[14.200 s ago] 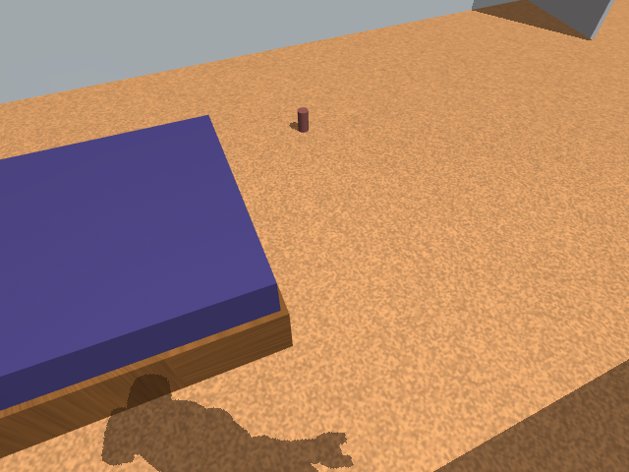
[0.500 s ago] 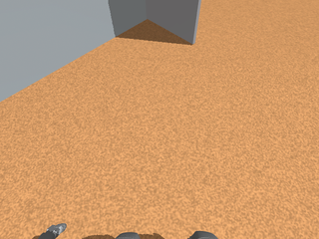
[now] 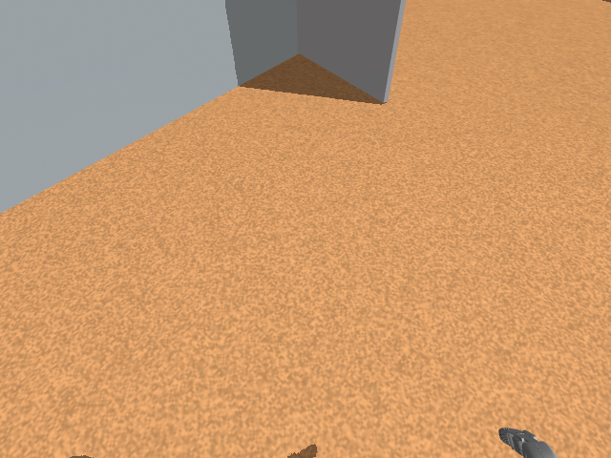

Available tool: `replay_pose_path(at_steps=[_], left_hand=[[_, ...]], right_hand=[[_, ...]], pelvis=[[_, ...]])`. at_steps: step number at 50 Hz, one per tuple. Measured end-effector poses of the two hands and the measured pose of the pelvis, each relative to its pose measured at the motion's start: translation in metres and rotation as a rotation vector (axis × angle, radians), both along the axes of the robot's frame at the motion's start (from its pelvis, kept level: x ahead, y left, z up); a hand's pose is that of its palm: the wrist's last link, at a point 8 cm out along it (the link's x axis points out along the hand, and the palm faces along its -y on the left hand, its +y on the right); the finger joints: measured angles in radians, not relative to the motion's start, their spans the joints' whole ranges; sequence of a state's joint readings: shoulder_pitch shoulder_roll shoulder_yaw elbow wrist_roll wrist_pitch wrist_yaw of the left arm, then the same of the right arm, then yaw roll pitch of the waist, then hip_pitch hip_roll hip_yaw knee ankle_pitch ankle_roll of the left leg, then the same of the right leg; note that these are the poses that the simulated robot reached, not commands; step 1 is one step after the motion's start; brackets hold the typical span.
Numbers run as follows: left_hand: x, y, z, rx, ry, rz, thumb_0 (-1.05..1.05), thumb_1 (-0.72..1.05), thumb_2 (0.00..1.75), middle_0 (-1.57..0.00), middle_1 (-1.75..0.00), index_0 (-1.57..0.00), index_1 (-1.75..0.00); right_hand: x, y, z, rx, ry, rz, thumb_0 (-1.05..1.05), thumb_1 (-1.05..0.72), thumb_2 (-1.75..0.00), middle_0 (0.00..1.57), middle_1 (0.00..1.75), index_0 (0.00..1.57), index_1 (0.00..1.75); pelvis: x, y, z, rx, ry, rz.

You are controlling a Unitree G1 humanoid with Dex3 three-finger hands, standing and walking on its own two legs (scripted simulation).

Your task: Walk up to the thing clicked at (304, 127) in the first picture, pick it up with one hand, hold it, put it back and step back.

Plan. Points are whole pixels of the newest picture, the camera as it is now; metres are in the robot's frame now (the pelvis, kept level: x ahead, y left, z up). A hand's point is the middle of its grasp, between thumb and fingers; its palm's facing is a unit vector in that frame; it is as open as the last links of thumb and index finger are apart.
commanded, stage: walk up
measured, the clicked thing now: out of the picture +0.13 +1.00 -0.72
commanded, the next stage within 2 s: stand in 0.08 s
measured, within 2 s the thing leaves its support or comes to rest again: neither
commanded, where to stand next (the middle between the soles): +0.06 -0.01 m, yaw -1 degrees
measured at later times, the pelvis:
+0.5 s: pelvis +0.01 -0.01 +0.00, yaw +0 degrees
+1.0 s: pelvis +0.03 -0.01 +0.00, yaw +0 degrees
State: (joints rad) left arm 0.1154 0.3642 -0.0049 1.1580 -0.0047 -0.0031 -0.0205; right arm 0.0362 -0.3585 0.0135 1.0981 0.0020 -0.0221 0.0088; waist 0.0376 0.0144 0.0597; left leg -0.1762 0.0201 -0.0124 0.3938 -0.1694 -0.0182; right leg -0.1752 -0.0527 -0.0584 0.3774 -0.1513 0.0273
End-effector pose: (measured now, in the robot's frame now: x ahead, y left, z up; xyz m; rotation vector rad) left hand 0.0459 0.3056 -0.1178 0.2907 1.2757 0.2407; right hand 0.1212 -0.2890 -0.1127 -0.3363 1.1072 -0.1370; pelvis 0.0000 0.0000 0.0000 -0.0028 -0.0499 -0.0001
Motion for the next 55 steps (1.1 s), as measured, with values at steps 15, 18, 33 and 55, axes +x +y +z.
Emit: replay_pose_path(at_steps=[15,18,33,55], left_hand=[[0.017,-0.016,0.0,-0.004,-0.005,-0.042,0.01,0.91,0.9,-0.21,-0.3,-0.21,-0.3],[0.025,-0.018,-0.001,-0.009,-0.01,-0.054,0.01,0.91,0.9,-0.21,-0.3,-0.21,-0.3],[0.058,-0.022,0.002,-0.01,-0.049,-0.074,0.01,0.91,0.9,-0.21,-0.3,-0.21,-0.3],[0.051,-0.021,0.004,-0.004,-0.038,-0.048,0.01,0.91,0.9,-0.21,-0.3,-0.21,-0.3]], right_hand=[[-0.038,-0.015,-0.007,0.0,0.115,-0.06,0.01,-0.9,-0.9,0.2,0.3,0.2,0.3],[-0.047,-0.018,-0.007,-0.007,0.139,-0.078,0.01,-0.9,-0.9,0.2,0.3,0.2,0.3],[-0.045,-0.021,-0.006,-0.015,0.151,-0.095,0.01,-0.9,-0.9,0.2,0.3,0.2,0.3],[-0.016,-0.021,-0.003,-0.011,0.092,-0.065,0.0,-0.9,-0.9,0.2,0.3,0.2,0.3]], pelvis=[[0.005,-0.008,0.002,0.004,0.008,-0.003],[0.007,-0.009,0.002,0.004,0.013,-0.004],[0.018,-0.01,0.003,0.004,0.019,-0.007],[0.025,-0.013,0.004,0.002,0.013,-0.006]])
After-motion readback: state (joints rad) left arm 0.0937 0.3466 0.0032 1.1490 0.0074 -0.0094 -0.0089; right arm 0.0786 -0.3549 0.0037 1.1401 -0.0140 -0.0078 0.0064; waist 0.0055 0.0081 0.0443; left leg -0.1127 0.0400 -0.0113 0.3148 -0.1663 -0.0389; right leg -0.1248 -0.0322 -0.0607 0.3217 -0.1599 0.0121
